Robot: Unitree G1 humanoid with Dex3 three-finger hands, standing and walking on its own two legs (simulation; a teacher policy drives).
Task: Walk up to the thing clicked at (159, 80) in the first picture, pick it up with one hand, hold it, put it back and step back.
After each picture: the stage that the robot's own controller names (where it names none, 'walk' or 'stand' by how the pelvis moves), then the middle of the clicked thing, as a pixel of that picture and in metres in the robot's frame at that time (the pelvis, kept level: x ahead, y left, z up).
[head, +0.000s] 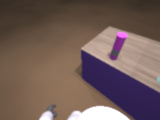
stand; out of the picture +0.40 -0.50 +0.05
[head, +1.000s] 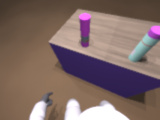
walk; (143, 47) +0.49 -0.28 +0.10
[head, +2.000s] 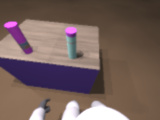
walk; (71, 45) +0.50 +0.21 +0.09
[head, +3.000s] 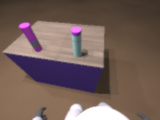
stand; (77, 43) +0.55 +0.17 +0.09
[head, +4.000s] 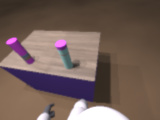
walk; (65, 56) +0.43 +0.25 +0.07
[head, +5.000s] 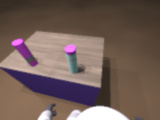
stand; (72, 61) +0.41 +0.19 +0.05
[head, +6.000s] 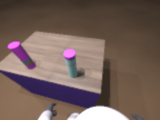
stand; (71, 65) +0.37 +0.18 +0.05
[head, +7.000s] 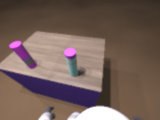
stand; (72, 64) +0.38 +0.17 +0.05
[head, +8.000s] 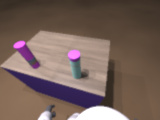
stand; (75, 66) +0.36 +0.15 +0.05
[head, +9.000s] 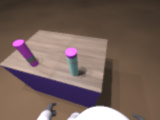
stand; (73, 64) +0.39 +0.17 +0.05
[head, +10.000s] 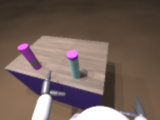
rise first; (74, 66) +0.37 +0.18 +0.05
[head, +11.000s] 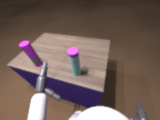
go down; (75, 63) +0.39 +0.18 +0.06
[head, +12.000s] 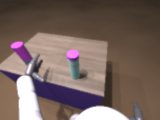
go down; (74, 66) +0.37 +0.16 +0.06
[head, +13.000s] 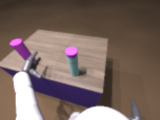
close in; (73, 63) +0.38 +0.17 +0.06
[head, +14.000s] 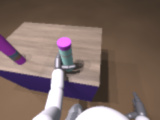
close; (67, 57) +0.39 +0.18 +0.11
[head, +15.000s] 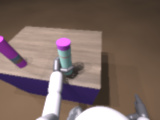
lift; (65, 59) +0.37 +0.18 +0.12
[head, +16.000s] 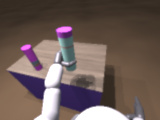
lift; (68, 52) +0.33 +0.17 +0.25
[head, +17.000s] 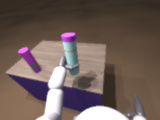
hold; (71, 55) +0.34 +0.15 +0.22
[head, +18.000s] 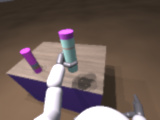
hold; (70, 53) +0.34 +0.16 +0.24
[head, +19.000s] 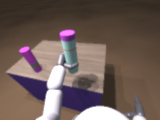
hold; (70, 54) +0.33 +0.15 +0.23
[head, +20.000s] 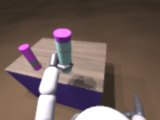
crouch; (64, 54) +0.30 +0.18 +0.25
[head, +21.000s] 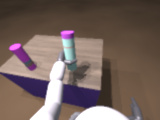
lower; (70, 52) +0.40 +0.17 +0.17
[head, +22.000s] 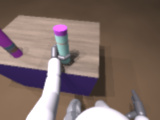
lower; (63, 47) +0.45 +0.19 +0.12
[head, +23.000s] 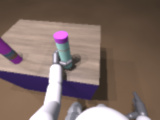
lower; (64, 52) +0.42 +0.19 +0.12
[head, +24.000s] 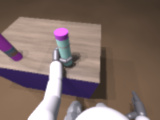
lower; (64, 49) +0.43 +0.19 +0.12
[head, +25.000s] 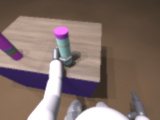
rest; (64, 48) +0.44 +0.19 +0.12
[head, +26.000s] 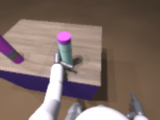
withdraw; (66, 53) +0.42 +0.18 +0.11
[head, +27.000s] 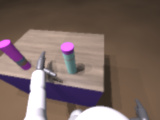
sink last; (70, 60) +0.39 +0.18 +0.09
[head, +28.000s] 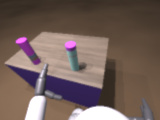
stand; (73, 58) +0.42 +0.20 +0.09
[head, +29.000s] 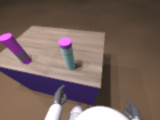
stand; (68, 56) +0.41 +0.20 +0.10
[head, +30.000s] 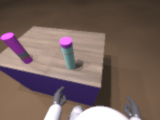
stand; (69, 55) +0.42 +0.19 +0.11
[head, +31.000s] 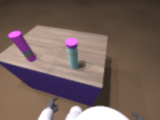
stand; (73, 55) +0.42 +0.19 +0.09
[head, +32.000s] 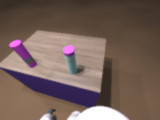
stand; (71, 62) +0.39 +0.20 +0.05
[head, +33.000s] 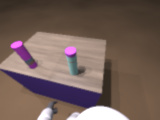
stand; (72, 63) +0.39 +0.18 +0.05
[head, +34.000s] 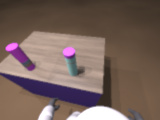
stand; (71, 63) +0.37 +0.19 +0.05
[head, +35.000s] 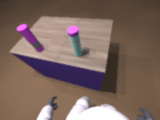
walk; (75, 43) +0.51 +0.18 +0.07
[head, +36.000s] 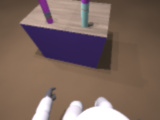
walk; (84, 13) +0.87 +0.14 +0.08
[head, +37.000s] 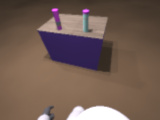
stand; (85, 22) +1.04 +0.19 +0.07
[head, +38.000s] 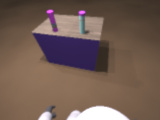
stand; (82, 23) +1.01 +0.19 +0.05
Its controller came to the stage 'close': yes
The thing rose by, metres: 0.23
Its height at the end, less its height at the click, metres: +0.00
